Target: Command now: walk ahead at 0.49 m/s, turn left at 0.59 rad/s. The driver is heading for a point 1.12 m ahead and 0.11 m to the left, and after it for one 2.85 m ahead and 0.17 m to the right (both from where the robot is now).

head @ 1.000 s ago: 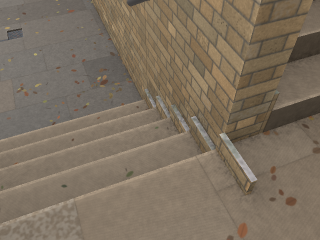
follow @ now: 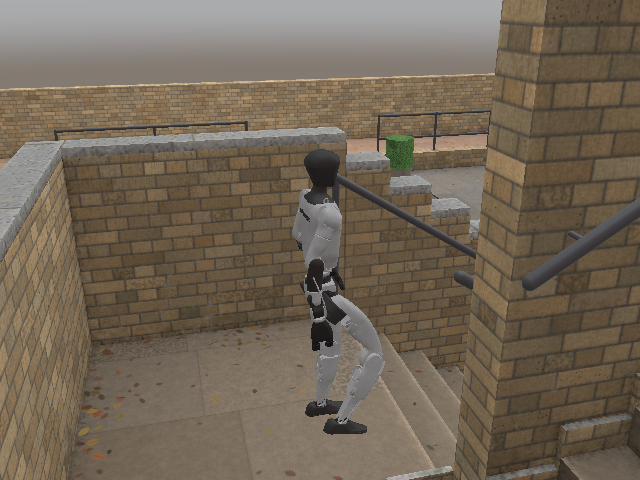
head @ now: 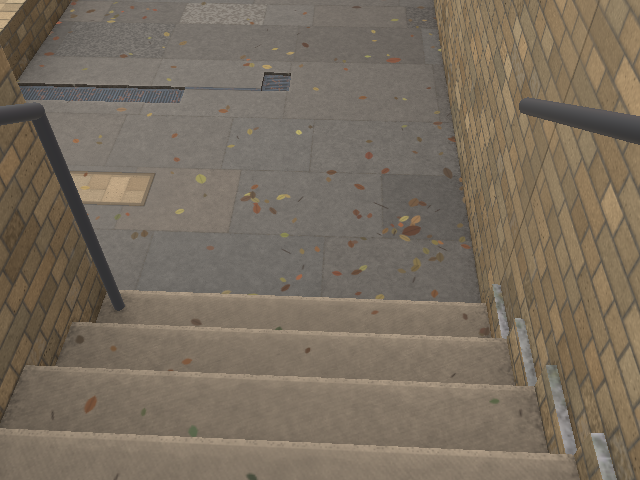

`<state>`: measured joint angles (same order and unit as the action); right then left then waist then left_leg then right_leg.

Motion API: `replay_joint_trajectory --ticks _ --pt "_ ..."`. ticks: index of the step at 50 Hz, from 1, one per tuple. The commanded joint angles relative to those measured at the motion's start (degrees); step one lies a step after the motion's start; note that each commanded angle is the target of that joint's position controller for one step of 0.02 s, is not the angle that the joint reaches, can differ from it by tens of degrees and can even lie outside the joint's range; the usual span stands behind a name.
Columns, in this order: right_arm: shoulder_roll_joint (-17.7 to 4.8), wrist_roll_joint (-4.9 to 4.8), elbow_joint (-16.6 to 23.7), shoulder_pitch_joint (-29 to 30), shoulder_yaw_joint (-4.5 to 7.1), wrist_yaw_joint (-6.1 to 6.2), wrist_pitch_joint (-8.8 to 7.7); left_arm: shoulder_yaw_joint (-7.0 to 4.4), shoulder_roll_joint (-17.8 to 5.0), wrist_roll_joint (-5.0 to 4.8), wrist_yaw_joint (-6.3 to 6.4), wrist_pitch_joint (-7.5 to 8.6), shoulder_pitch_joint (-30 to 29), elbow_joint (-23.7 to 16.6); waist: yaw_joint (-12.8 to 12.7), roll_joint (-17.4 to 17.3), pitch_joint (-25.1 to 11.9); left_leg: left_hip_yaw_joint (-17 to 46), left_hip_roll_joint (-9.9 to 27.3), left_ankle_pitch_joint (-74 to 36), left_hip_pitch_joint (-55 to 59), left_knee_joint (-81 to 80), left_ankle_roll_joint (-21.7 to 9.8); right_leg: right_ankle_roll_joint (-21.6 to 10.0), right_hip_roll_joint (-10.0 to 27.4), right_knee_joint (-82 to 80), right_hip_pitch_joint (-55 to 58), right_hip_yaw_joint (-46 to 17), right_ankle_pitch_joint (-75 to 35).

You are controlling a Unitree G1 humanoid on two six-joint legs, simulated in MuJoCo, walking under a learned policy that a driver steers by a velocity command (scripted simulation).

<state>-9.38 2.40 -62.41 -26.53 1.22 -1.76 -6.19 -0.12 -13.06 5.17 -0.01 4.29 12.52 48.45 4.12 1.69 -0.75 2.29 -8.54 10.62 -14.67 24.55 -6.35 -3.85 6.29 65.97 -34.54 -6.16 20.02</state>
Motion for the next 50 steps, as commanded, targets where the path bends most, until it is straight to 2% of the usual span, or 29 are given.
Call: replay_joint_trajectory --ticks 1,3,5,9,10,11,12,13,14,15,16,19,22,27,29,34,36,37,38,39,40,41,42,44,45,47,48,49,50 --pt "-5.2 1.01 7.9 10.6 -0.32 -0.54 -2.69 1.24 0.2 -1.66 1.05 -0.53 3.6 -3.5 -6.1 -2.5 3.2 11.7 10.6 -3.7 -22.5 -15.5 -9.5 2.8 -0.8 -14.4 13.1 6.6 -7.9" --pt "-7.8 0.45 6.6 3.6 0.60 -1.17 -2.53 2.30 1.8 -1.94 0.30 -1.36 -2.0 -5.4 -3.4 -5.0 2.1 11.4 9.5 -11.7 -20.0 -12.9 -8.4 4.4 -2.7 -22.8 16.0 8.5 -16.6" --pt "-10.0 0.74 6.4 -1.7 1.68 -1.68 -1.90 1.88 -0.5 -2.29 -0.13 -1.49 -5.2 -6.3 -1.5 -5.9 1.0 15.0 11.4 -20.1 -11.8 -9.5 -9.1 5.4 -5.3 -29.5 14.5 8.7 -19.5" --pt "-8.9 1.62 7.8 0.1 2.21 -2.26 -0.62 -0.10 -5.2 -2.42 1.27 0.29 -3.3 -4.9 -5.8 -6.9 -1.8 22.7 15.0 -25.6 -1.7 0.3 -6.5 0.9 -4.7 -37.7 19.7 6.3 -17.0" --pt "-8.9 1.87 9.0 2.7 2.20 -2.33 -0.81 -1.81 -9.0 -3.70 1.97 1.43 5.7 -2.2 -10.0 -4.3 -5.2 21.9 12.0 -26.5 -6.6 7.9 -3.4 -2.8 -3.4 -37.6 31.8 5.4 -20.9" --pt "-4.8 1.13 11.4 1.3 1.20 -2.59 -1.05 -3.13 -13.8 -3.79 3.03 2.36 16.4 -0.2 -11.8 6.8 -16.0 13.5 3.6 -12.5 -12.9 25.5 1.2 -13.0 8.4 -39.8 48.8 -7.9 -35.0" --pt "1.4 1.30 12.2 -6.4 -0.27 -2.22 -2.21 -2.65 -13.9 -2.70 2.20 2.46 20.8 0.2 -9.8 15.8 -24.5 10.2 -2.5 24.3 -29.3 45.0 4.5 -27.5 23.1 -44.1 64.2 -30.2 -45.2" --pt "-5.0 1.03 11.4 -1.6 1.37 -2.06 -1.86 -3.34 -11.1 -1.09 1.39 2.76 14.9 0.5 -9.2 6.1 -8.7 9.9 4.2 20.6 -41.7 55.9 4.1 -22.6 24.3 -48.6 51.6 -31.8 -25.5" --pt "-6.5 1.67 10.8 1.9 1.48 -0.79 -0.33 -2.37 -6.2 -2.94 0.95 3.13 6.2 -1.6 -6.9 1.7 -2.7 7.8 9.4 13.5 -38.3 57.6 3.4 -16.6 19.4 -50.9 38.6 -20.6 -10.0" --pt "-5.6 2.54 10.8 3.0 1.27 0.52 0.86 -0.23 0.7 -3.67 1.33 3.39 1.6 -3.5 -5.5 -0.3 -3.2 7.5 12.0 9.3 -32.5 52.7 4.0 -13.2 15.1 -54.9 31.8 -14.2 -3.9" --pt "-3.9 3.04 11.5 4.9 0.77 0.74 1.48 0.88 3.9 -4.02 1.89 3.65 0.9 -3.6 -4.4 1.8 -2.2 7.0 14.0 6.4 -29.0 49.3 4.5 -11.3 12.2 -56.4 29.0 -9.3 -8.4" --pt "-2.0 1.49 13.4 9.3 0.16 -1.64 1.39 -0.44 -0.2 -2.98 3.44 4.41 5.5 -0.3 -6.2 1.1 0.0 2.1 14.4 2.9 -26.7 43.7 6.3 -10.1 7.2 -57.4 25.9 2.1 -18.5" --pt "-3.9 1.38 14.1 12.5 0.54 -3.63 1.15 -1.23 -2.6 -0.92 1.63 4.18 15.6 5.5 -8.2 1.3 2.2 -0.7 14.4 -5.8 -29.3 29.8 6.7 -11.2 7.4 -57.5 29.2 5.6 -31.9" --pt "-4.6 2.05 16.1 14.3 0.68 -3.04 4.28 -0.45 -2.8 -0.90 -2.23 4.00 14.2 8.5 -5.2 2.3 2.5 -0.4 14.4 -11.6 -23.8 23.9 3.8 -11.5 9.3 -58.1 26.7 7.3 -29.5" --pt "-5.5 1.76 16.3 13.0 0.91 -2.55 4.20 -0.09 -2.3 0.39 -2.09 4.05 14.2 9.6 -4.3 1.4 2.8 3.2 15.2 -13.6 -25.5 27.5 2.9 -11.8 11.6 -55.1 29.0 6.1 -28.3" --pt "-7.5 1.65 19.7 15.9 2.00 -1.40 2.85 -0.54 -4.6 -1.07 -0.12 4.02 12.9 8.8 -5.8 4.0 2.7 -1.4 13.0 3.1 -17.3 23.8 2.1 -9.2 11.7 -49.3 30.2 7.6 -20.8" --pt "-6.7 1.01 21.2 15.3 2.31 -0.87 2.06 -2.24 -8.9 -1.48 0.18 3.45 11.7 8.4 -3.8 2.1 2.4 -6.3 9.5 6.9 -5.3 14.8 2.0 -8.0 10.3 -41.6 26.7 11.0 -29.0" --pt "-8.8 0.37 18.0 6.5 3.59 -0.68 1.09 -3.18 -11.2 -1.50 -0.56 2.76 11.2 7.8 -1.0 0.3 0.6 -10.6 6.0 0.9 6.8 8.9 1.5 -7.2 6.5 -30.7 21.7 14.0 -31.6" --pt "-13.2 0.58 15.6 0.1 5.51 0.39 0.21 -2.91 -8.2 -0.66 -1.50 2.60 15.9 8.0 -1.1 -7.5 -5.7 -4.4 9.4 -11.7 23.4 7.6 -3.1 -3.0 0.4 -15.0 10.4 16.5 -19.7" --pt "-16.9 1.07 13.2 -13.0 5.46 0.72 -0.23 -0.07 2.2 0.34 -2.84 3.38 19.1 5.5 0.6 -18.0 -18.1 21.1 24.9 -33.0 43.2 4.1 -19.0 1.2 -9.0 5.7 -5.3 11.2 20.9" --pt "-13.8 3.55 9.4 -21.5 5.49 -0.30 -1.30 -0.44 1.9 -3.07 -3.84 4.84 3.9 -1.1 8.4 -12.5 -5.2 32.2 28.3 -18.0 34.9 -5.0 -18.9 -1.0 -11.7 9.2 -20.4 -0.1 20.2" --pt "-11.5 1.61 9.1 -14.2 5.23 -0.45 -1.89 -1.16 0.2 -3.99 -2.84 4.74 -3.5 -3.7 5.7 -7.9 3.7 25.6 29.9 -6.6 23.6 -6.1 -15.8 -2.7 -5.2 8.7 -22.4 1.2 14.4" --pt "-6.1 -0.04 9.9 -7.8 3.23 -0.65 -1.40 -2.36 -2.7 -2.86 -1.05 3.95 -2.7 -2.6 1.4 -4.3 3.6 22.1 28.1 -4.3 13.6 -2.6 -14.0 -2.2 -2.2 11.1 -16.9 2.8 11.3" --pt "-0.1 1.11 11.2 -1.2 0.11 0.11 0.03 -0.61 4.3 0.82 -0.52 2.31 4.2 -1.0 -5.6 -3.6 5.1 13.1 23.4 -10.3 -3.2 1.0 -9.3 -3.0 1.1 2.8 -7.1 -0.6 -4.5" --pt "0.5 1.27 11.7 -0.7 -0.44 0.48 0.40 -0.63 4.4 1.53 -1.51 1.53 7.2 0.3 -6.3 -4.7 4.0 9.9 21.1 -9.9 -8.3 0.7 -8.6 -2.8 -0.1 1.6 -3.3 1.7 -10.0" --pt "2.4 2.48 12.4 1.3 -2.03 2.26 -0.89 -0.70 2.6 2.25 -3.36 1.45 5.7 -0.3 -5.7 -3.1 2.5 6.3 17.7 -3.7 -11.7 4.1 -6.2 -2.3 0.9 -11.2 -2.4 0.2 -28.7" --pt "0.4 2.09 12.5 0.4 -1.94 3.12 -1.28 -1.33 0.7 0.91 -3.40 1.97 3.6 -0.6 -3.7 -0.8 -0.6 1.0 13.3 1.3 -15.7 8.1 -4.6 -1.1 -0.1 -22.9 4.4 3.1 -43.1" --pt "-2.7 2.92 12.5 1.3 -1.94 2.89 -1.27 -1.22 1.1 -0.22 -3.46 2.04 3.9 -1.0 -4.6 -4.1 -0.5 -1.5 10.5 5.8 -25.2 9.6 -3.5 -0.5 -2.6 -25.1 15.5 6.1 -48.7" --pt "-11.7 -5.26 11.1 1.6 1.75 3.66 -0.22 -2.68 -1.3 -5.31 -3.36 -1.52 1.8 -1.7 -7.4 -6.0 -2.0 2.2 13.8 5.7 -25.7 8.8 -3.4 1.9 -8.5 -23.5 24.1 9.8 -49.2"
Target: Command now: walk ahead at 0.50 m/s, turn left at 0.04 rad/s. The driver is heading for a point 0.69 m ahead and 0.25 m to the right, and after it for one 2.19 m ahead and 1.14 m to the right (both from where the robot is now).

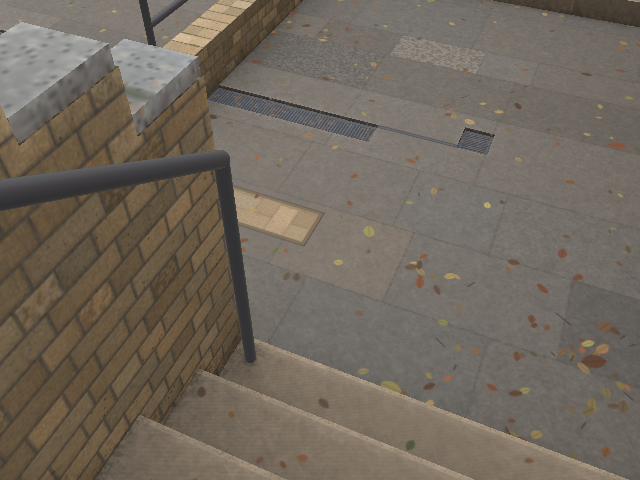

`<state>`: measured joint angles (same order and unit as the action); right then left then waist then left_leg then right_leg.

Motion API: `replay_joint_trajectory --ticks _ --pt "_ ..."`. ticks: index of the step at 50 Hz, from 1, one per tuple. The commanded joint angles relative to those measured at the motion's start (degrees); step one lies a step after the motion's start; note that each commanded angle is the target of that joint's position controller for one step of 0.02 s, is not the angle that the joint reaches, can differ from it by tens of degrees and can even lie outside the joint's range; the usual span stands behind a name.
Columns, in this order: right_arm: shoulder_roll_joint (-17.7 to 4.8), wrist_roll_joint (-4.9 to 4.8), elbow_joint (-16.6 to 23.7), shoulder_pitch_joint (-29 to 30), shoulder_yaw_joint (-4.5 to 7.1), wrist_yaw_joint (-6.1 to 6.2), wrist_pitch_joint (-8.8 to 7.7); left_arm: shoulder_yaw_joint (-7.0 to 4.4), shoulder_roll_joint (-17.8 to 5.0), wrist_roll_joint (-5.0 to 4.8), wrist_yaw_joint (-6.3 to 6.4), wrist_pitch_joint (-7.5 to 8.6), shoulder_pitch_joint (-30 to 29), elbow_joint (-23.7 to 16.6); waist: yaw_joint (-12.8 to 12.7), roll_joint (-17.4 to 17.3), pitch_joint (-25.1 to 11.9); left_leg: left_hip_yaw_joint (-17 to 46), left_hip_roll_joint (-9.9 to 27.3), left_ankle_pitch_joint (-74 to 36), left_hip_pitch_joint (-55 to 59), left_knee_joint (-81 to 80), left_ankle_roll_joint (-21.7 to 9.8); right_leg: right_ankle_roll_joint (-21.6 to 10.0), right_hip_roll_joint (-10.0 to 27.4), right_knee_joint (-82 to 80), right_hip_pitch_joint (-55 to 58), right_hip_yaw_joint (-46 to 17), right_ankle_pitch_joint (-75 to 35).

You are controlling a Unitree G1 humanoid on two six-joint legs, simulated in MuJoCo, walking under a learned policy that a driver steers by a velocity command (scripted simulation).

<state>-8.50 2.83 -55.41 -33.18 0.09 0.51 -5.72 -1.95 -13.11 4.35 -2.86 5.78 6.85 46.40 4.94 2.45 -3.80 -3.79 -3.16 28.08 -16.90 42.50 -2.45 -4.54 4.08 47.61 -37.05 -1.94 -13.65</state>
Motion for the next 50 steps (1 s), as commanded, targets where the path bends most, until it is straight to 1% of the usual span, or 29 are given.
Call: replay_joint_trajectory --ticks 1,4,7,8,9,10,11,13,16,19,21,24,25,26,28,29,30,31,32,33,34,36,37,40,44,47,48,49,50 --pt "-12.4 -5.83 3.4 5.8 2.68 1.53 0.19 -0.79 -2.0 -4.66 -0.16 -5.08 5.0 -0.3 -6.0 -5.8 2.9 9.9 10.3 -12.2 -22.0 -5.5 -7.3 3.1 -5.3 -4.7 25.8 3.6 -10.6" --pt "-7.9 -2.73 1.5 1.0 2.44 3.72 3.07 -0.73 -0.9 -4.07 0.40 -7.82 -1.0 -1.9 -1.4 -7.0 11.9 13.4 12.1 -11.6 -10.0 4.1 -7.8 2.7 -2.8 -14.5 14.1 0.4 -0.5" --pt "-8.7 -0.90 -0.2 -0.9 3.05 6.04 4.94 -1.76 -1.7 -4.42 1.52 -5.94 7.8 2.7 -2.5 -1.1 10.7 14.5 11.1 -18.2 -3.7 20.0 -9.7 1.3 -0.4 -30.0 23.5 1.4 -0.6" --pt "-9.4 -1.50 -0.7 0.6 3.06 5.14 4.92 -2.71 -2.3 -3.48 2.15 -5.79 20.5 7.0 -8.2 0.4 4.6 9.8 9.3 -27.8 -9.4 32.5 -9.4 0.9 -4.3 -25.3 39.7 8.5 -4.5" --pt "-8.6 -2.18 -0.4 0.0 3.52 3.99 4.49 -3.67 -5.0 -3.25 2.47 -5.55 26.2 9.1 -10.9 7.8 1.5 5.8 1.8 -10.0 -15.4 55.8 -8.1 -2.0 1.7 -31.8 47.2 -0.3 -7.4" --pt "-4.7 -3.79 0.8 -1.7 3.25 3.73 3.80 -3.11 -7.3 -2.47 1.73 -4.57 28.3 9.1 -7.7 12.4 -2.2 4.4 -2.4 24.1 -33.7 79.2 -6.0 -4.4 10.9 -7.8 59.1 -8.6 -35.5" --pt "-6.2 -4.36 3.0 -2.5 3.04 4.07 3.23 -3.21 -8.8 -4.03 0.81 -4.51 28.3 8.8 -6.1 9.4 -5.8 6.5 -0.8 20.5 -43.0 84.4 -6.4 -6.9 15.9 -6.8 61.2 -13.9 -32.7" --pt "-9.0 -1.15 5.3 8.7 3.40 3.92 3.48 -3.92 -9.4 -5.47 2.01 -4.37 24.3 8.6 -7.3 4.8 1.6 5.3 2.8 7.0 -53.3 80.9 -3.6 -18.1 23.4 -27.2 47.1 -30.0 23.1" --pt "-6.9 -1.16 3.5 14.1 3.25 2.76 6.20 -0.51 -3.5 -2.65 2.58 -2.31 21.2 9.9 -2.5 -4.0 16.4 10.1 7.0 -5.7 -44.2 58.2 -0.3 -14.4 16.3 -24.8 19.2 -23.3 17.9" --pt "-3.9 -0.45 4.6 18.4 2.35 0.01 6.56 0.79 -3.8 -4.39 3.06 -0.33 16.4 9.1 -0.2 1.5 13.6 4.2 6.5 -30.9 -21.5 19.5 1.8 -7.8 4.8 -29.4 3.5 -10.5 21.2" --pt "-3.7 -0.05 0.8 13.4 2.42 -0.67 8.28 -0.41 -8.2 -4.50 2.81 0.30 18.2 10.0 0.3 8.1 7.9 5.1 6.5 -36.5 -12.2 23.1 1.5 -8.1 7.4 -28.6 6.6 -12.3 12.3" --pt "-8.5 -0.88 2.2 22.0 3.96 -0.84 8.27 -0.47 -7.4 -4.11 2.16 -0.71 19.5 8.3 -2.3 1.8 10.4 2.1 6.1 -33.4 -14.4 15.6 0.3 -7.9 7.5 -26.7 14.5 -10.6 14.1" --pt "-8.9 -0.79 3.0 25.1 4.10 -0.81 8.03 -0.44 -7.1 -3.55 2.13 -1.38 21.6 8.2 -4.1 1.7 11.2 1.3 6.0 -28.7 -15.0 14.3 0.2 -8.6 8.0 -26.0 17.4 -11.5 13.7" --pt "-4.0 6.68 4.6 19.3 0.74 -3.84 4.30 1.89 -1.7 4.43 0.16 1.70 20.0 8.6 -1.3 1.4 14.6 6.0 6.7 -28.2 -16.4 20.4 -0.2 -12.3 8.8 -16.9 12.9 -13.5 11.9" --pt "-8.0 5.73 1.8 7.6 2.51 -4.03 1.20 -0.38 -6.9 2.54 -0.31 3.17 14.8 5.4 1.3 -0.8 5.7 -0.6 2.2 -13.4 0.9 17.0 0.4 -12.2 5.6 -7.4 11.3 -7.5 0.6" --pt "-12.6 3.04 1.0 2.9 4.86 -3.89 0.29 -1.56 -11.2 0.70 -1.80 3.39 8.9 4.8 6.7 -3.8 4.9 -0.6 0.4 -8.0 13.6 6.0 -0.7 -11.2 2.4 5.7 3.7 -6.5 1.0" --pt "-13.0 3.23 -1.4 -5.5 4.91 -2.78 0.08 -2.44 -10.9 1.01 -2.18 3.24 9.3 3.5 9.0 -13.3 -2.3 5.4 3.6 -10.1 25.2 -0.5 -5.8 -9.0 -5.9 28.1 -3.1 -4.1 14.8" --pt "-10.2 3.44 -2.0 -6.1 2.15 -3.42 -0.69 -0.98 -2.0 1.26 -2.87 2.54 16.6 4.2 2.0 -15.9 -7.8 24.7 16.2 -29.4 28.2 -7.5 -17.4 -6.7 -10.6 43.2 -10.0 -3.5 47.7" --pt "-10.3 3.96 -0.8 -6.2 2.12 -4.58 -1.72 -0.37 0.5 -0.80 -1.85 1.97 15.9 1.7 2.1 -7.5 -0.7 38.0 24.2 -30.1 22.9 -13.7 -24.2 -5.2 -12.5 45.3 -20.4 -10.0 46.7" --pt "-7.6 3.96 -0.8 -0.1 1.01 -4.84 -2.01 -0.61 -1.5 -0.83 -0.55 0.83 9.1 -0.3 1.0 -5.0 9.5 43.9 28.1 -10.9 10.1 -14.5 -23.7 -3.1 -6.2 39.2 -29.3 -13.5 39.1" --pt "-4.5 2.50 0.7 7.3 -0.16 -4.61 -1.68 -1.11 -3.8 -0.08 1.11 -0.37 7.8 0.4 -1.5 -1.7 8.8 39.1 27.0 -9.6 2.9 -11.4 -22.6 -0.7 -2.2 36.9 -26.6 -11.1 36.1" --pt "-1.3 2.50 3.7 17.8 -1.43 -2.72 -1.59 1.47 2.2 3.15 2.27 -2.51 16.8 4.5 -7.8 -3.6 5.0 21.8 16.9 -11.3 -16.6 -9.0 -14.8 2.2 0.4 26.4 -5.9 -7.9 21.5" --pt "1.9 2.86 5.6 24.0 -2.59 -1.42 -2.47 1.45 1.2 4.43 1.59 -2.90 18.1 5.3 -9.2 -5.9 6.6 15.5 14.8 -9.4 -24.0 -6.9 -9.6 2.5 2.2 19.2 -1.5 -7.8 6.6" --pt "-7.2 3.61 4.5 16.5 -1.80 0.63 -4.93 -0.94 -4.3 0.74 0.02 -1.41 11.1 3.7 -6.4 -4.6 5.6 0.2 11.0 5.5 -35.7 -0.4 -4.3 5.7 -2.4 1.2 22.5 4.0 -6.8" --pt "-10.5 1.49 -2.3 0.0 -1.03 -1.24 -1.23 0.41 -3.4 0.65 0.22 -2.21 -4.1 -0.7 2.0 -6.6 10.5 16.0 22.4 -3.2 -9.9 3.9 -8.7 3.3 1.0 -19.4 9.1 0.7 7.9" --pt "-10.0 1.48 -2.1 4.0 -0.60 -1.65 1.01 0.24 -4.4 0.55 1.58 -1.57 4.0 2.7 -1.2 -3.6 8.0 14.1 21.2 -12.6 -2.9 16.5 -8.2 1.8 0.0 -28.9 18.6 4.7 9.0" --pt "-13.4 4.56 -1.3 7.3 -0.13 -3.38 1.40 -1.29 -6.6 0.42 1.76 -0.67 20.3 7.4 -8.6 -2.7 3.4 6.6 17.7 -20.6 -10.4 30.1 -5.7 1.2 -4.9 -24.9 39.2 10.7 1.4" --pt "-10.9 4.92 -3.3 6.2 -0.13 -4.97 1.32 -4.54 -13.5 1.26 1.12 -0.43 32.3 11.0 -14.5 8.9 -1.0 -0.1 9.9 -12.7 -20.3 57.5 -0.5 -6.6 -2.8 -25.1 52.7 5.7 -9.4" --pt "-3.2 3.53 -1.3 1.9 -1.91 -7.12 1.06 -5.03 -18.1 1.04 0.47 -0.44 37.6 12.7 -11.5 13.6 -10.6 -1.5 3.3 16.1 -38.6 80.2 3.1 -18.0 8.8 -10.5 71.3 -9.1 -34.3"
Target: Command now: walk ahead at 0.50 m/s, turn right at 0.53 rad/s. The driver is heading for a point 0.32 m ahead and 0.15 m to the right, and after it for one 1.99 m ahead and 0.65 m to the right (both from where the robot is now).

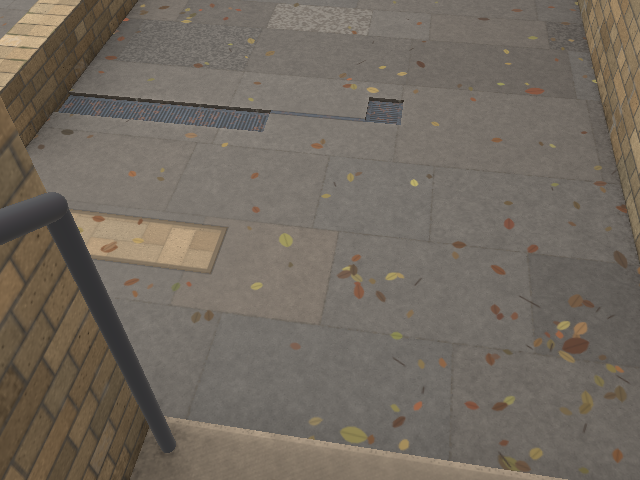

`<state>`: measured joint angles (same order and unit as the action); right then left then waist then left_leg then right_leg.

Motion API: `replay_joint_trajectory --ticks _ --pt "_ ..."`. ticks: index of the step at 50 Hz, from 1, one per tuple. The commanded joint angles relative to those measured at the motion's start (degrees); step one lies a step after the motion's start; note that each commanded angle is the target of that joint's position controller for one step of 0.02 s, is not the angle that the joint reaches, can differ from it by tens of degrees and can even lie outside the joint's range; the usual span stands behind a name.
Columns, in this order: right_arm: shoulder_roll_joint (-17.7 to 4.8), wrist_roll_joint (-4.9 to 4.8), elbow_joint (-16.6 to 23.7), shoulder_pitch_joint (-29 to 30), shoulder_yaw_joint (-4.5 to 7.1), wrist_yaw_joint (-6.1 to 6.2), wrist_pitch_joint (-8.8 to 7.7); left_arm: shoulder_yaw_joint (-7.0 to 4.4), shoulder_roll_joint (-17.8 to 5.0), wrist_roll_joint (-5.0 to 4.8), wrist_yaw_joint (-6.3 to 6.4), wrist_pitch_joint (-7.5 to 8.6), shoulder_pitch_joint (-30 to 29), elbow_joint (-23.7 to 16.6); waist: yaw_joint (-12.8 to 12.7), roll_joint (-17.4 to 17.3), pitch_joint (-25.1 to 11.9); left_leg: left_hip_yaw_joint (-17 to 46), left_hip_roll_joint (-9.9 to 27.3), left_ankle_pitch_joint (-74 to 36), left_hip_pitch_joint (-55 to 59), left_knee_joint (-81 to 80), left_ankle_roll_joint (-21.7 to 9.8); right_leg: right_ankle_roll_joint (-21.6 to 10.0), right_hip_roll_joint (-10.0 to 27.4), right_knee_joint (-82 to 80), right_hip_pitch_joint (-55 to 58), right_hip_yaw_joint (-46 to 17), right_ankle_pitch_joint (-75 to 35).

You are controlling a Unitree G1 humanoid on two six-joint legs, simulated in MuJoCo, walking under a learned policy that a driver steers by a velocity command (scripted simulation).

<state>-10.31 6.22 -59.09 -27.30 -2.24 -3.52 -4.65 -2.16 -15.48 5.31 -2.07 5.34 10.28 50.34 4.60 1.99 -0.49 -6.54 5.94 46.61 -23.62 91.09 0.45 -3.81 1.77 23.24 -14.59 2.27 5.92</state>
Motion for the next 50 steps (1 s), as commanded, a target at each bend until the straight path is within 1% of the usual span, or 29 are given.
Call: replay_joint_trajectory --ticks 1,2,3,4,5,7,9,10,11,13,15,17,18,19,20,21,22,23,24,26,27,28,30,32,35,37,40,46,50 --pt "-2.8 -2.11 8.9 8.1 0.23 -3.60 -0.97 -5.89 -15.7 0.41 -0.73 0.90 38.3 9.3 -17.2 3.9 -10.2 6.0 -6.9 -2.9 -49.6 33.4 0.5 -19.6 15.0 11.1 54.0 -22.4 -47.3" --pt "-7.4 -4.24 14.4 14.4 1.38 -2.87 -2.25 -4.64 -12.3 -0.35 -0.97 1.30 29.6 6.9 -16.4 1.9 -1.4 11.8 -3.6 -9.2 -59.4 22.2 0.6 -18.8 20.1 5.7 43.3 -31.7 -16.2" --pt "-7.9 -3.70 13.2 14.4 1.85 -0.94 -2.25 -2.25 -6.5 -1.34 -1.87 1.27 24.3 7.2 -12.0 -1.7 2.7 13.2 -0.1 -15.4 -57.9 18.3 -1.1 -17.7 19.5 3.3 30.5 -31.6 2.4" --pt "-5.5 -1.91 12.2 11.7 0.85 0.80 -2.08 0.98 1.8 0.83 -1.75 1.47 19.4 7.2 -7.0 -5.5 3.9 17.5 4.1 -28.9 -55.2 7.2 -2.9 -14.7 16.6 4.7 18.4 -26.7 8.5" --pt "-4.2 0.08 9.5 7.6 -0.11 1.72 -1.17 2.88 5.2 1.35 -1.35 1.71 12.7 4.3 -3.3 -3.5 5.9 17.3 6.9 -40.1 -44.8 -7.7 -4.1 -15.1 13.1 0.8 1.7 -23.4 7.5" --pt "-3.3 1.10 8.4 11.0 -0.08 0.89 0.44 3.09 1.7 -1.48 -0.88 2.53 6.1 1.8 -3.3 -0.9 5.0 9.7 3.9 -53.9 -20.2 -26.5 -2.7 -16.5 5.3 -1.6 -22.9 -17.1 15.1" --pt "-3.3 0.74 6.9 4.1 -0.46 -0.84 0.33 2.71 -3.3 -0.22 -0.68 2.98 6.1 1.0 0.4 -2.9 1.1 4.6 -0.5 -57.1 -0.3 -19.1 -1.1 -14.3 1.2 7.6 -38.7 -12.9 9.2" --pt "-5.0 1.29 7.9 9.5 -0.57 -1.36 0.02 2.76 -2.8 -0.15 0.89 4.16 11.8 2.0 -5.2 -5.7 0.8 11.7 1.5 -69.3 -11.0 -29.6 0.0 -13.0 0.7 14.1 -26.3 -15.0 12.2" --pt "-7.2 2.04 10.4 16.1 -0.18 -1.06 -0.32 3.33 -2.6 -1.59 2.11 4.55 15.6 2.7 -8.1 -2.6 0.9 11.4 1.2 -68.6 -22.4 -36.7 0.5 -13.0 2.1 19.4 -13.6 -19.8 13.7" --pt "-6.5 0.77 12.2 23.7 -1.28 0.15 0.25 4.05 -1.4 -1.50 3.58 3.96 20.3 3.0 -12.3 -4.7 2.0 9.0 0.2 -79.6 -16.3 -60.2 0.6 -9.7 0.0 25.8 -14.5 -19.3 25.0" --pt "-5.1 -0.04 15.5 24.3 -1.66 0.38 1.50 3.86 -4.2 0.45 1.00 2.27 17.5 1.6 -8.5 1.7 3.0 5.1 -2.2 -68.0 3.0 -54.6 0.7 -10.7 -0.3 24.6 -29.2 -23.4 26.8" --pt "-7.7 -0.58 13.6 16.9 -1.11 -0.09 1.41 3.09 -6.5 0.20 -0.23 0.36 16.4 -0.7 -6.4 -2.4 5.9 7.3 -1.6 -60.7 7.1 -63.9 -0.2 -10.2 0.9 31.9 -24.7 -29.6 27.0" --pt "-10.2 -0.95 12.0 11.8 0.47 -0.30 0.99 2.25 -8.7 -0.63 -1.02 -0.17 14.9 -1.0 -3.7 -4.0 5.6 6.7 -1.6 -62.0 10.0 -71.9 -2.0 -10.1 0.3 37.7 -18.6 -30.8 20.5" --pt "-15.1 -2.07 9.6 2.3 3.24 0.19 -0.15 2.41 -8.9 0.40 -2.63 -0.45 14.9 -1.2 0.2 -2.4 1.9 5.6 -0.9 -60.1 21.8 -72.4 -4.8 -7.9 -1.6 48.5 -18.3 -29.2 14.2" --pt "-18.0 -1.82 5.9 -8.7 5.84 0.04 -1.18 3.55 -2.3 1.80 -4.84 0.18 23.6 2.9 1.2 -6.7 -6.2 9.5 3.5 -64.1 39.8 -60.3 -12.5 -3.2 -5.6 68.0 -28.2 -22.7 10.3" --pt "-20.3 -0.94 5.4 -12.2 6.08 -1.73 -1.28 4.26 6.3 -1.65 -5.69 0.36 38.2 7.0 -4.7 -17.8 -18.4 16.9 15.6 -96.3 59.6 -45.3 -21.0 -0.7 -9.7 98.6 -47.0 -10.8 38.0" --pt "-20.9 -1.55 8.0 -7.5 5.98 -2.31 -0.60 4.83 3.0 -2.79 -5.16 -0.03 30.9 -1.0 -1.9 -13.9 -18.8 33.9 21.3 -74.7 55.5 -54.1 -25.8 0.2 -9.3 107.4 -60.6 -9.1 34.8" --pt "-17.8 -0.78 7.7 -2.0 5.76 -1.79 0.13 3.63 0.0 -2.90 -3.25 -0.06 18.0 -4.2 0.7 -6.6 -5.5 37.7 22.9 -41.8 41.3 -62.1 -22.8 2.1 -4.3 103.4 -69.4 -9.8 25.1" --pt "-9.2 0.84 6.5 -0.1 3.27 -2.11 -0.04 4.17 0.3 -3.57 -2.03 -0.46 14.3 -3.6 -2.0 0.8 2.1 29.5 16.8 -23.0 27.6 -67.4 -14.7 0.0 -0.3 95.4 -66.1 -12.7 12.4" --pt "-4.9 0.34 6.3 4.2 1.69 -2.14 -1.29 3.42 0.4 -3.98 -1.28 -0.91 16.9 -3.0 -9.5 -0.4 7.8 29.1 20.3 -32.2 2.7 -72.1 -13.9 -0.3 5.8 86.6 -50.0 -12.0 7.2" --pt "-2.1 0.07 5.6 7.0 1.22 -0.24 -3.34 4.10 2.9 -2.29 -1.85 -1.17 17.3 -2.9 -10.2 -0.8 8.3 20.9 12.3 -27.7 0.5 -70.5 -10.8 -1.3 8.4 72.5 -50.5 -13.1 -3.6" --pt "-2.7 -0.92 5.5 8.6 1.39 1.25 -4.76 3.76 1.9 -1.31 -3.29 -1.09 16.7 -2.2 -8.4 -1.6 10.1 16.6 9.8 -27.9 -3.8 -72.8 -11.3 -0.8 7.5 60.7 -48.4 -11.1 -9.1" --pt "-4.0 0.72 1.7 2.3 1.10 2.43 -5.58 1.74 -0.6 -0.84 -4.54 -1.68 10.7 -2.1 -3.8 -6.2 6.1 11.9 9.6 -29.3 -3.1 -71.9 -12.9 -1.1 6.6 51.3 -44.3 -8.2 -18.1" --pt "-6.1 1.49 0.5 2.0 1.51 2.58 -4.84 0.94 -1.3 -0.58 -4.82 -1.28 11.7 -0.9 -7.0 -6.0 3.2 10.9 10.4 -45.7 0.4 -68.1 -12.0 -1.3 4.8 51.4 -43.6 -9.8 -19.3" --pt "-4.3 1.96 -3.2 -7.1 0.37 2.97 -4.71 1.26 -0.5 -0.44 -3.91 -0.10 2.5 -2.2 -2.7 -5.0 3.4 9.3 11.9 -47.4 16.4 -63.7 -10.0 -1.5 3.9 34.9 -52.1 -12.3 -32.6" --pt "-2.0 1.11 -2.2 -7.7 -0.43 2.95 -4.61 1.33 -0.4 -0.93 -3.81 0.07 -1.4 -0.9 -2.4 -3.8 3.9 0.8 7.8 -41.4 8.9 -61.2 -8.1 -1.7 2.4 24.7 -37.6 -7.5 -43.4" --pt "-2.2 0.42 -3.6 -10.0 -0.82 2.02 -4.34 0.64 -1.1 -0.61 -4.60 -0.81 -5.7 -1.7 -2.8 -4.7 8.4 1.5 10.3 -39.0 7.2 -61.6 -8.2 -1.6 2.4 24.7 -30.7 -5.2 -34.6" --pt "-3.8 -1.94 -9.0 -19.7 1.39 3.74 -1.02 2.21 2.5 -0.90 -4.41 -3.01 -19.0 -5.5 4.3 -2.0 14.1 6.8 11.9 -48.0 29.5 -57.3 -10.5 2.2 3.5 2.9 -35.4 -2.3 -21.6" --pt "-6.5 -2.08 -8.1 -14.6 3.39 3.36 0.10 2.06 0.8 0.03 -3.82 -2.17 -18.2 -3.1 3.1 -1.9 9.9 4.1 9.5 -58.3 25.4 -51.9 -9.4 1.8 1.1 0.1 -18.6 1.2 -11.0"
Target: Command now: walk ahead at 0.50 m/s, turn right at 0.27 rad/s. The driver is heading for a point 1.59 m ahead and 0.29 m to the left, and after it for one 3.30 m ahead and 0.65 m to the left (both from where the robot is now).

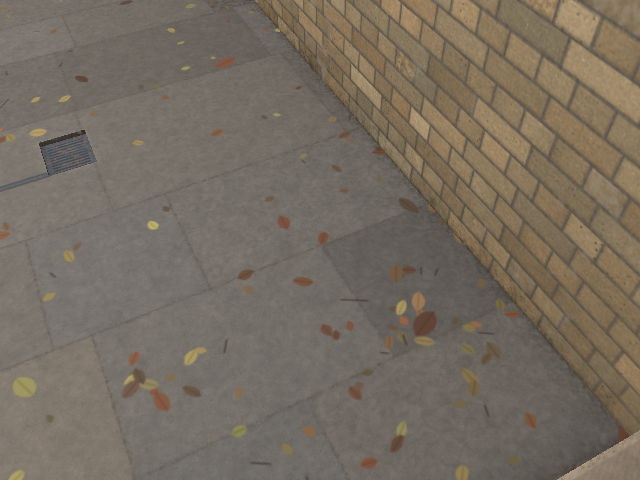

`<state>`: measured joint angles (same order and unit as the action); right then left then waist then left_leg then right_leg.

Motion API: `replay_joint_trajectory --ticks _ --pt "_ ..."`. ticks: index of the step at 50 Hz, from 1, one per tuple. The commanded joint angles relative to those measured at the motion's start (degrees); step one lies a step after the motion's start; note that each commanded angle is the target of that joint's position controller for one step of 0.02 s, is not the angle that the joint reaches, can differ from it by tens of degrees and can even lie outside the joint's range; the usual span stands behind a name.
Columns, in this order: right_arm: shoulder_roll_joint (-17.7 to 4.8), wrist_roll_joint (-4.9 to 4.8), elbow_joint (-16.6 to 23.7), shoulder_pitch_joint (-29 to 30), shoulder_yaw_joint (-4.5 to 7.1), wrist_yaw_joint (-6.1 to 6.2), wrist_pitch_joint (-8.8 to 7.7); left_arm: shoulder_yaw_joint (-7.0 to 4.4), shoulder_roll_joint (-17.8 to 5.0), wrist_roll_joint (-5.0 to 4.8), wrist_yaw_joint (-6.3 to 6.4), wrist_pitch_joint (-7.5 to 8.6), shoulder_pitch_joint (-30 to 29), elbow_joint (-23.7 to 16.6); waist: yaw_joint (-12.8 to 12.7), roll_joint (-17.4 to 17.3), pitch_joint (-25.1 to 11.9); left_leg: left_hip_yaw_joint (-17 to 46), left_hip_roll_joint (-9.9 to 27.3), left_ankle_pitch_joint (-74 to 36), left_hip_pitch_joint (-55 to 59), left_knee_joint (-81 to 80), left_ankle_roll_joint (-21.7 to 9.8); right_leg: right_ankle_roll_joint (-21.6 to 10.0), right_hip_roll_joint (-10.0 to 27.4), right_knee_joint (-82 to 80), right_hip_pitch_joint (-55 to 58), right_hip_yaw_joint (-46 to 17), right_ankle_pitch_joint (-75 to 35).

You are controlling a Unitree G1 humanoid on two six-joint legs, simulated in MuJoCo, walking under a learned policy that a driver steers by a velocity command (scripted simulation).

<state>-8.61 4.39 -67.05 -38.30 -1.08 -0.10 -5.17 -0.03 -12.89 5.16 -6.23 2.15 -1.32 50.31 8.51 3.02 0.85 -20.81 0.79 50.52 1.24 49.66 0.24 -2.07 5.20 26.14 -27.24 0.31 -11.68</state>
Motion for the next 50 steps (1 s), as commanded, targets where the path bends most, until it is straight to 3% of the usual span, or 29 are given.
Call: replay_joint_trajectory --ticks 1,3,4,5,6,7,9,11,14,15,17,18,19,21,23,24,25,26,27,28,30,32,34,38,43,46,47,49,50 --pt "-10.1 0.48 -0.3 -2.1 2.96 -0.53 0.73 -0.56 -2.6 -0.37 1.01 1.23 1.2 -0.6 -3.6 -2.1 6.7 16.7 13.9 -64.7 -3.1 -2.1 -8.2 -0.9 -2.5 -5.3 3.8 3.6 4.1" --pt "-12.8 2.16 -0.8 0.8 3.27 -4.27 1.49 -4.24 -9.2 -0.17 1.75 2.62 26.0 7.6 -14.5 -1.0 -1.0 12.8 9.2 -55.8 -23.3 18.7 -4.4 -4.3 -3.2 -7.7 44.0 6.8 -11.2" --pt "-10.5 1.53 0.7 5.0 3.35 -5.84 0.88 -5.61 -12.5 3.03 2.13 2.83 38.9 11.8 -20.3 10.2 -6.5 11.9 2.3 -16.2 -42.8 45.3 -0.7 -12.0 3.2 -2.3 66.0 0.0 -30.9" --pt "-5.3 0.26 3.8 2.1 2.53 -8.26 0.35 -7.25 -16.5 1.16 3.22 1.96 46.2 13.1 -18.3 6.6 -26.7 18.2 0.9 -1.7 -47.6 61.9 0.5 -21.7 14.3 16.3 84.4 -10.9 -57.2" --pt "-7.0 -1.27 8.9 11.2 3.01 -8.47 -1.11 -7.69 -14.9 2.55 3.95 2.56 47.6 14.2 -21.6 3.0 -20.0 21.3 1.1 0.2 -61.6 65.7 1.1 -22.4 16.4 13.8 83.2 -15.0 -52.3" --pt "-7.9 -2.07 13.2 18.4 3.12 -7.37 -2.49 -7.00 -10.8 0.41 4.10 2.93 39.4 12.7 -19.7 -4.8 -10.6 23.5 4.6 -6.4 -66.2 52.6 0.2 -19.2 16.2 7.3 70.2 -12.9 -24.1" --pt "-7.8 0.95 13.9 17.9 3.73 -4.66 -2.96 -2.19 2.6 -1.20 3.32 3.14 18.4 5.7 -9.8 -11.7 4.1 29.4 11.3 -28.5 -55.6 22.7 -3.2 -14.4 13.3 -0.7 33.9 -10.2 0.9" --pt "-5.6 1.60 13.2 18.5 3.64 -3.37 -1.64 -2.47 -2.0 -2.61 2.56 4.13 15.9 3.5 -6.7 -4.3 8.6 24.3 8.7 -37.8 -34.4 10.4 -2.8 -16.7 9.3 -7.4 5.8 -6.2 -2.9" --pt "-3.0 2.63 13.9 13.4 1.92 -3.84 -0.36 -1.14 0.7 -1.55 3.61 6.57 16.3 2.3 -5.1 -4.6 3.2 27.9 8.2 -68.6 -23.1 -6.1 -4.5 -12.1 1.6 3.7 -5.5 -0.8 16.0" --pt "-4.4 2.04 14.4 14.2 1.63 -3.45 -0.62 -0.48 0.4 0.26 3.19 6.88 15.2 1.5 -4.7 -1.0 2.4 28.1 7.8 -77.3 -15.1 -8.5 -4.2 -10.4 -0.6 6.4 -12.2 0.1 24.3" --pt "-9.7 1.15 17.9 20.2 2.57 -2.68 -0.28 -0.30 -1.5 0.95 2.36 6.73 17.7 2.3 -5.2 -1.0 5.5 26.8 7.6 -75.9 -15.6 -8.1 -2.9 -9.8 2.3 9.8 -11.0 -2.9 29.9" --pt "-11.0 1.18 19.2 23.6 2.71 -2.50 -0.10 -0.36 -1.9 -0.10 2.47 6.50 20.5 2.2 -6.6 -1.9 7.8 26.9 8.5 -73.6 -21.0 -12.0 -2.4 -9.1 3.8 13.2 -5.1 -4.9 32.4" --pt "-10.0 -9.83 22.4 36.3 2.90 -1.06 0.49 -2.93 -4.3 -12.46 7.69 3.99 17.3 2.7 -10.0 -1.2 10.1 26.8 7.2 -73.1 -29.3 -21.8 -1.5 -8.1 1.8 13.7 -1.1 -7.1 30.5" --pt "-9.7 -9.41 22.1 38.4 2.52 -1.51 0.24 -3.18 -5.2 -9.52 11.05 1.94 25.5 6.5 -13.6 -3.9 8.4 28.0 9.3 -78.0 -32.0 -31.3 -1.9 -6.3 3.2 24.3 12.4 -8.9 28.8" --pt "-13.6 -7.12 15.1 21.0 5.22 -2.58 -0.02 -3.98 -5.7 -6.48 10.42 0.59 27.4 8.7 -6.8 -7.1 -1.6 21.3 5.0 -77.0 -12.6 -29.2 -3.7 -4.7 1.1 42.5 12.3 -5.8 17.2" --pt "-16.0 -6.41 10.2 7.6 6.59 -2.28 0.73 -4.13 -4.0 -6.46 9.35 1.29 29.9 11.2 -1.6 -11.4 -7.5 23.3 7.7 -90.1 6.3 -23.2 -6.4 -1.8 -4.7 62.1 0.5 -3.5 28.7" --pt "-17.7 -5.21 8.2 2.5 6.16 -2.88 -0.01 -2.71 2.3 -8.47 7.98 2.21 38.4 11.9 -2.0 -27.1 -15.7 27.4 14.3 -96.8 28.8 -5.6 -10.7 0.5 -10.9 90.4 -21.4 -6.0 64.7" --pt "-19.3 -6.18 7.9 -0.1 7.13 -2.75 0.37 -2.17 -0.2 -10.35 7.57 3.85 36.0 8.0 0.5 -31.9 -24.9 42.9 20.5 -72.6 32.0 -8.2 -16.4 0.4 -9.3 99.5 -30.6 -10.8 61.6" --pt "-17.2 -6.80 7.0 0.1 6.64 -2.20 1.16 -2.97 -1.3 -10.78 7.91 4.41 25.9 4.0 1.2 -24.6 -22.8 51.8 23.2 -48.2 27.3 -20.4 -18.5 0.3 -6.4 97.0 -38.7 -7.4 55.7" --pt "-16.7 -5.26 8.1 8.7 6.60 -1.08 1.61 -2.40 -0.2 -11.25 9.04 4.08 17.9 0.4 -1.4 -13.6 -16.6 59.7 24.6 -23.3 20.0 -31.0 -17.0 -1.0 -3.4 90.8 -44.1 -2.1 43.3" --pt "-11.7 -2.87 12.8 23.9 4.49 -0.65 0.89 -2.33 -0.4 -8.91 10.36 1.79 13.9 -0.7 -6.9 -3.0 -7.9 58.7 24.0 -26.8 -5.6 -32.9 -17.2 -0.9 0.5 81.4 -33.2 -3.4 34.4" --pt "-6.5 -2.91 13.0 30.1 2.61 -0.66 -0.38 -3.64 -1.0 -7.22 9.32 1.30 15.9 -0.2 -11.5 -4.4 -1.3 43.6 15.8 -35.8 -23.8 -31.4 -12.1 -1.0 3.4 57.5 -22.9 -7.1 22.0" --pt "-8.9 -3.24 11.1 26.3 3.56 0.76 -0.56 -4.09 -0.3 -5.52 9.23 1.51 13.3 -1.9 -10.3 -9.6 -0.4 32.1 9.8 -51.0 -28.9 -35.7 -11.9 1.9 1.6 39.2 -12.7 -2.7 15.7" --pt "-12.9 -6.11 10.3 22.6 5.47 2.17 -0.48 -3.46 0.6 -6.48 7.76 1.16 4.7 -4.2 -7.7 -6.8 -2.9 30.3 11.7 -55.0 -21.0 -36.5 -12.7 4.0 -2.0 16.8 -4.4 -1.1 9.8" --pt "-11.0 -6.85 7.4 15.9 6.49 1.74 0.49 -3.75 -1.3 -6.58 6.56 1.86 -4.8 -7.2 -4.5 -6.7 2.2 32.5 14.8 -49.8 -6.1 -35.9 -12.3 -1.1 -1.9 6.0 -10.4 -1.3 15.6" --pt "-11.6 -6.96 7.3 17.1 6.77 1.24 0.95 -5.08 -2.8 -6.34 6.39 2.60 1.3 -5.5 -8.9 -6.1 -2.2 28.5 11.9 -64.3 -6.1 -27.7 -10.0 -3.7 -5.7 -0.5 5.0 2.6 17.1" --pt "-11.0 -6.29 8.7 20.4 6.62 1.03 1.00 -6.58 -5.7 -5.65 6.46 2.55 12.9 -1.3 -13.5 -5.5 -8.5 24.6 8.3 -69.9 -12.2 -16.0 -8.3 -5.7 -3.9 1.3 20.8 -0.2 15.4" --pt "-5.3 -5.20 11.2 18.0 4.56 -0.07 -0.86 -7.80 -12.3 -6.04 5.94 2.63 27.2 2.2 -14.8 14.0 -21.2 24.3 -3.8 -20.2 -45.4 18.1 -3.7 -16.9 16.4 -6.7 52.0 -36.4 19.0" --pt "-10.1 -6.52 10.8 21.1 5.98 -0.41 -1.67 -6.88 -8.5 -5.66 6.13 2.70 24.9 1.3 -14.8 7.6 -16.8 28.6 -1.1 -21.3 -52.4 25.6 -4.5 -15.9 15.7 -8.7 49.0 -36.0 26.7"
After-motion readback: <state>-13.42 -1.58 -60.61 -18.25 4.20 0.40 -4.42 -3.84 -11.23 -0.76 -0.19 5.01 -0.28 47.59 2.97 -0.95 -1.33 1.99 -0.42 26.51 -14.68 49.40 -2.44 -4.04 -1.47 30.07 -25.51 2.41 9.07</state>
